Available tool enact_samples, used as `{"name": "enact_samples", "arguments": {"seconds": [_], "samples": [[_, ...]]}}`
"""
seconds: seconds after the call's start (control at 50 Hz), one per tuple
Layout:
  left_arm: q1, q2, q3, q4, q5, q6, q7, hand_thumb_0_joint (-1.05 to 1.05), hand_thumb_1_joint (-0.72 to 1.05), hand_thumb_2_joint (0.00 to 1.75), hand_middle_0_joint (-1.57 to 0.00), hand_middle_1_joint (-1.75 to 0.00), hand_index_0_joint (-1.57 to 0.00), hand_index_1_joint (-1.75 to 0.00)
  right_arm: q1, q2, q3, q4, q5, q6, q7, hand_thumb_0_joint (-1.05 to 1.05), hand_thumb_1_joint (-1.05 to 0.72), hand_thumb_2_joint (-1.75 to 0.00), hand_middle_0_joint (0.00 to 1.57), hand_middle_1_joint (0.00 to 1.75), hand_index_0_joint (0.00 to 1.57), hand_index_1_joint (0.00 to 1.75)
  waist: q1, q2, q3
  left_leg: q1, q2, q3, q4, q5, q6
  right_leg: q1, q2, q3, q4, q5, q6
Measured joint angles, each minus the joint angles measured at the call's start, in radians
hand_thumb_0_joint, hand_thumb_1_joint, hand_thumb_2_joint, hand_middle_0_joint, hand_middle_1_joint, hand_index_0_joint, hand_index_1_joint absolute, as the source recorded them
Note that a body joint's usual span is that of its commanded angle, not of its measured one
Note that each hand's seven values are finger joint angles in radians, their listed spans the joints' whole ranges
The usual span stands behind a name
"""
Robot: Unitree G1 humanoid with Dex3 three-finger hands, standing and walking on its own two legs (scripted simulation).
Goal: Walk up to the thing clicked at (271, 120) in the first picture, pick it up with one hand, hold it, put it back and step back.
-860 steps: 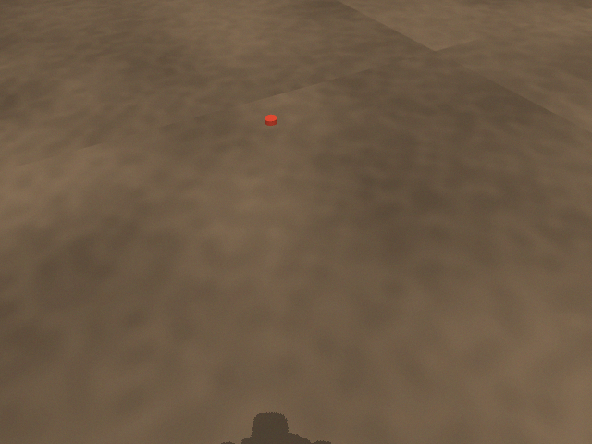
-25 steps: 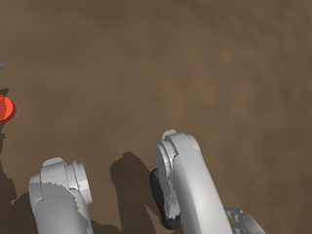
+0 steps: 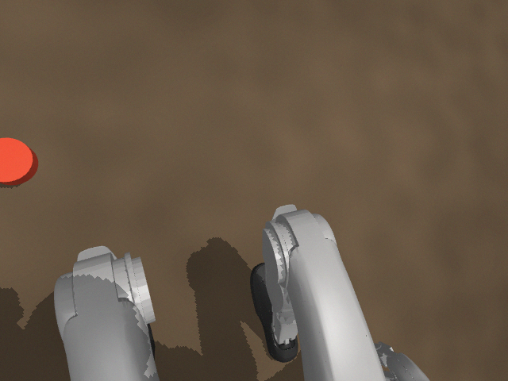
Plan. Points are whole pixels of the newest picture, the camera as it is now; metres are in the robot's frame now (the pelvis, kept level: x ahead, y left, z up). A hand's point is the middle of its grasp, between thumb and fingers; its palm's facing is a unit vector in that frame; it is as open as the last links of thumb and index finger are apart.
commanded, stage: approach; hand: left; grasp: from above
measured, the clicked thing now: (9, 161) +0.48 +0.33 -0.31
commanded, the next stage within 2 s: rest palm in 0.52 s
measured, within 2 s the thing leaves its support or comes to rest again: neither
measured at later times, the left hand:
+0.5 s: hand out of the picture +0.47 +0.36 -0.19, palm faces -0.48 -0.10 -0.87, open 13.9 cm
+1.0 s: hand out of the picture +0.47 +0.32 -0.20, palm faces -0.47 -0.10 -0.88, open 14.0 cm
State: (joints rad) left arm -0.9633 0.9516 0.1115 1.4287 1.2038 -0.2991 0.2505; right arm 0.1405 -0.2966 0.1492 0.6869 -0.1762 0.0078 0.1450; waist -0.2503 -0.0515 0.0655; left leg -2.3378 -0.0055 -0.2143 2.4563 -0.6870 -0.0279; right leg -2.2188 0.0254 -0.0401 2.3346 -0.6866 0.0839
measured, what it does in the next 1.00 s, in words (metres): stands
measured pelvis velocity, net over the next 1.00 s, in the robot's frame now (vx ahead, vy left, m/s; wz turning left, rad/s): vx -0.01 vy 0.01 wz -0.02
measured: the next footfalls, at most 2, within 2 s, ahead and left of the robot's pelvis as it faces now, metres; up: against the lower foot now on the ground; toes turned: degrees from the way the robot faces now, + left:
none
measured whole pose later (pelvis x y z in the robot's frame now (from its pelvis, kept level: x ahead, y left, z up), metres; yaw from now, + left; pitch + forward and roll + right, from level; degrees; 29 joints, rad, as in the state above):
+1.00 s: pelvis -0.01 +0.01 -0.01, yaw -1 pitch +31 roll -12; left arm -1.09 0.95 0.12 1.65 1.34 -0.25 0.44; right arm 0.12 -0.32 0.18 0.64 -0.19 -0.07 0.18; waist -0.35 -0.06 0.07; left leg -2.36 0.00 -0.22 2.47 -0.67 -0.01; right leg -2.24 0.03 -0.05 2.33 -0.66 0.07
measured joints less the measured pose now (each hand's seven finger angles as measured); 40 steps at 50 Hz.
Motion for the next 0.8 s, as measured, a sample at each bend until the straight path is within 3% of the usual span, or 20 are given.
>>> {"name": "enact_samples", "arguments": {"seconds": [0.06,0.12,0.24,0.28,0.34,0.44,0.5,0.6,0.7,0.8], "samples": [[0.012,-0.019,-0.031,-0.057,0.032,-0.051,0.039,0.0,-0.55,0.99,-0.08,-1.05,-0.09,-1.05,-0.012,-0.002,-0.018,0.008,-0.006,0.005,0.001,0.0,-0.91,-0.89,0.2,0.3,0.21,0.3,0.014,-0.016,-0.007,0.004,-0.005,-0.002,0.007,-0.002,0.003,0.011,-0.003,-0.004,0.003,-0.005,-0.009],[-0.008,-0.053,-0.048,-0.056,0.074,-0.068,0.102,0.0,-0.55,0.99,-0.08,-1.04,-0.09,-1.04,-0.031,-0.004,-0.031,0.018,-0.008,0.007,0.001,0.0,-0.91,-0.89,0.2,0.3,0.21,0.3,0.009,-0.021,-0.031,0.002,-0.008,-0.001,0.013,-0.005,0.01,0.018,-0.006,-0.005,0.005,-0.011,-0.019],[-0.117,-0.053,-0.011,0.111,0.188,0.0,0.222,0.0,-0.55,1.01,-0.08,-1.03,-0.08,-1.04,-0.068,-0.003,-0.026,-0.002,-0.008,-0.007,-0.003,0.0,-0.91,-0.9,0.2,0.3,0.21,0.3,-0.056,-0.009,-0.077,-0.026,-0.003,0.006,0.018,0.003,0.029,-0.002,-0.004,-0.004,0.001,-0.001,-0.04],[-0.155,-0.036,-0.008,0.169,0.203,0.041,0.239,0.0,-0.54,1.01,-0.08,-1.03,-0.08,-1.04,-0.069,-0.003,-0.017,-0.013,-0.008,-0.014,-0.002,0.0,-0.91,-0.9,0.2,0.3,0.21,0.3,-0.076,-0.001,-0.079,-0.039,-0.001,0.009,0.02,0.009,0.036,-0.013,-0.002,-0.002,0.001,0.004,-0.041],[-0.181,-0.013,0.007,0.209,0.197,0.096,0.239,0.01,-0.53,1.01,-0.08,-1.04,-0.08,-1.04,-0.056,-0.003,-0.002,-0.025,-0.007,-0.024,0.001,0.0,-0.91,-0.9,0.2,0.3,0.21,0.3,-0.095,0.01,-0.065,-0.05,0.002,0.016,0.022,0.017,0.044,-0.023,0.0,0.003,0.002,0.011,-0.037],[-0.155,0.016,0.014,0.21,0.134,0.145,0.169,0.01,-0.5,0.98,-0.08,-1.06,-0.09,-1.05,-0.014,-0.001,0.025,-0.029,-0.001,-0.034,0.009,0.0,-0.91,-0.9,0.2,0.3,0.21,0.3,-0.099,0.019,-0.033,-0.053,0.007,0.023,0.024,0.021,0.049,-0.029,0.004,0.011,0.006,0.016,-0.027],[-0.119,0.033,0.024,0.174,0.091,0.131,0.108,0.01,-0.49,0.96,-0.08,-1.07,-0.1,-1.06,0.012,0.003,0.038,-0.031,0.0,-0.038,0.01,0.0,-0.91,-0.89,0.2,0.3,0.21,0.3,-0.091,0.015,-0.013,-0.05,0.007,0.022,0.024,0.022,0.045,-0.029,0.005,0.011,0.007,0.017,-0.022],[-0.055,0.032,0.02,0.052,0.058,0.067,0.042,0.01,-0.49,0.96,-0.09,-1.08,-0.11,-1.07,0.043,0.009,0.036,-0.024,-0.006,-0.039,0.013,0.0,-0.91,-0.89,0.21,0.3,0.21,0.3,-0.054,0.005,0.014,-0.041,0.002,0.009,0.023,0.016,0.033,-0.02,0.001,0.001,0.004,0.013,-0.02],[0.014,-0.033,-0.006,-0.109,0.05,0.017,0.056,0.0,-0.48,0.97,-0.1,-1.09,-0.12,-1.07,0.061,0.014,-0.001,-0.013,0.004,-0.028,0.02,0.0,-0.91,-0.9,0.21,0.3,0.21,0.3,-0.023,0.003,-0.017,-0.026,-0.002,0.006,0.011,-0.001,0.023,-0.008,-0.007,-0.003,-0.003,-0.002,-0.024],[-0.04,-0.065,-0.014,-0.013,0.087,0.026,0.122,0.0,-0.5,0.97,-0.09,-1.05,-0.1,-1.04,0.026,0.001,-0.011,-0.014,0.01,-0.031,0.021,0.0,-0.9,-0.9,0.21,0.3,0.21,0.3,-0.041,0.015,-0.058,-0.017,-0.001,0.004,0.0,-0.01,0.022,-0.001,-0.01,-0.008,-0.014,-0.006,-0.03]]}}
